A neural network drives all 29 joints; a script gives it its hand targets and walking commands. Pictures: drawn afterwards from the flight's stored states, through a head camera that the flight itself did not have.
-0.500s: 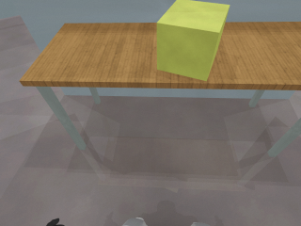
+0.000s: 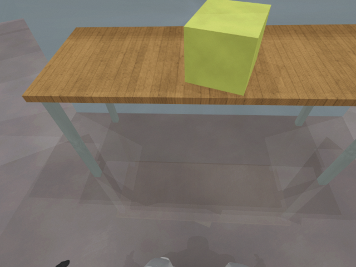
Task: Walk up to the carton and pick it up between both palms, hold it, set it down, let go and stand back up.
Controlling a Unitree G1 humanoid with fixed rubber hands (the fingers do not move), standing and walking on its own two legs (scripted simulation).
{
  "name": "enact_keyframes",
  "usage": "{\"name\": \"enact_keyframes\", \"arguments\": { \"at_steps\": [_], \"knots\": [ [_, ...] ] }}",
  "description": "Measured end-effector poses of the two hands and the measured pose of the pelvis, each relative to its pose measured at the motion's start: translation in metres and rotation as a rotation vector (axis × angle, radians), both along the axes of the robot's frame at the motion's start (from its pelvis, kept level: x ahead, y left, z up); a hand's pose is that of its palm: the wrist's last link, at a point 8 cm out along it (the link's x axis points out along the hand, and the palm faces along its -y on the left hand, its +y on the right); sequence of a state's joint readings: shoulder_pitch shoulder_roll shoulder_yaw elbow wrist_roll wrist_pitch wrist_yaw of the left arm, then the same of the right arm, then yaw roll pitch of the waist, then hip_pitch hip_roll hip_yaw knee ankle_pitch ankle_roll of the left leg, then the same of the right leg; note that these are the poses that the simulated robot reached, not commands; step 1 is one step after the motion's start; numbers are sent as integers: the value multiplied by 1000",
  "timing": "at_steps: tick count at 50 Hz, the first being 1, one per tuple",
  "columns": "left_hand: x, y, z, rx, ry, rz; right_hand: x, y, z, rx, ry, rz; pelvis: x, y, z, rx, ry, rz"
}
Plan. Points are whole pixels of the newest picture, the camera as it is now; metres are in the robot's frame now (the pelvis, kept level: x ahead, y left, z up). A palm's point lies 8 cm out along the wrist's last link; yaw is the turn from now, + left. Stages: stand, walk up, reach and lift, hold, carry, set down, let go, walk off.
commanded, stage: walk up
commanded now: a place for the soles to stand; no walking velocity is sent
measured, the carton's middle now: (225, 45) +0.83 -0.12 +0.06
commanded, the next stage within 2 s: none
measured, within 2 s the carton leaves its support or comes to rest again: neither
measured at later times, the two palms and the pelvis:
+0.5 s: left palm out of the picture +0.08 +0.32 -0.10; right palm out of the picture +0.08 -0.31 -0.10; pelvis +0.00 +0.00 +0.00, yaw +0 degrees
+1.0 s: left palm out of the picture +0.08 +0.27 -0.08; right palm out of the picture +0.16 -0.38 -0.09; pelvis +0.09 -0.06 +0.01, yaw +2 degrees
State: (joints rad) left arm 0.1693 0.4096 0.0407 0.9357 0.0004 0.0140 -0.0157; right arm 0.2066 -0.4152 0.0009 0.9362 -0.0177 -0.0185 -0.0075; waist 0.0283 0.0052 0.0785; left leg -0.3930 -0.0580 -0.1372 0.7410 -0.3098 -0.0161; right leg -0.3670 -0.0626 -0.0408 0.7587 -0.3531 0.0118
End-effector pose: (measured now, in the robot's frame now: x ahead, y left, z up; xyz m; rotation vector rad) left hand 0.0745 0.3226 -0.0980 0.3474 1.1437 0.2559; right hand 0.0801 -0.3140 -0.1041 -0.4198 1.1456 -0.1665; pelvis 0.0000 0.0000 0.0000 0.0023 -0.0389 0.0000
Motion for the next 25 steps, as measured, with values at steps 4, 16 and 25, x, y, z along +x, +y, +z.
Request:
{"name": "enact_keyframes", "arguments": {
  "at_steps": [4,16,25],
  "knots": [
    [1,-1,1,1,-2,-1,0,-1,0,1,0,0,0,-1,0,1,0,0],
    [4,1,0,-2,-4,-3,2,1,0,-3,4,0,2,2,0,-2,3,1],
    [1,1,-1,-2,2,1,2,1,0,-2,3,1,2,1,0,-2,3,1]
  ]
}}
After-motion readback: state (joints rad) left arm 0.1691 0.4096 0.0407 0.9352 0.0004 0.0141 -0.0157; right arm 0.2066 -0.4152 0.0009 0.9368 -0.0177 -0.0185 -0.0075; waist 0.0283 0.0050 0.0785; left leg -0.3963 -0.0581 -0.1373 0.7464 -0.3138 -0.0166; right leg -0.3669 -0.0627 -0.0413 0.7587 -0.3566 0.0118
